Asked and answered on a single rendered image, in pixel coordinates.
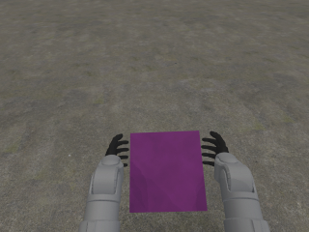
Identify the robot right hand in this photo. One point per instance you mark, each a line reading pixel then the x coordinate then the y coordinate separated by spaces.
pixel 220 147

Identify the carton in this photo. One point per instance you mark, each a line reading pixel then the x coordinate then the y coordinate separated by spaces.
pixel 166 172

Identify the robot left hand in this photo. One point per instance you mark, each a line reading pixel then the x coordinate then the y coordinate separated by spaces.
pixel 112 150

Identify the robot left forearm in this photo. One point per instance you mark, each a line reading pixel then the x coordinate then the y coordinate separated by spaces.
pixel 104 197

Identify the robot right forearm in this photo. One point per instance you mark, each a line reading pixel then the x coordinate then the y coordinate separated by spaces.
pixel 239 195

